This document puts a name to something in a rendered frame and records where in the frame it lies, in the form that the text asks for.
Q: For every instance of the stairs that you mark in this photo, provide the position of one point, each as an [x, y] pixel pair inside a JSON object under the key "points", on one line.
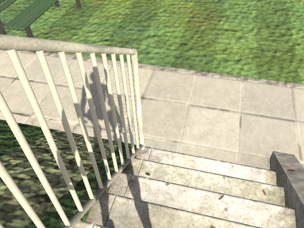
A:
{"points": [[166, 189]]}

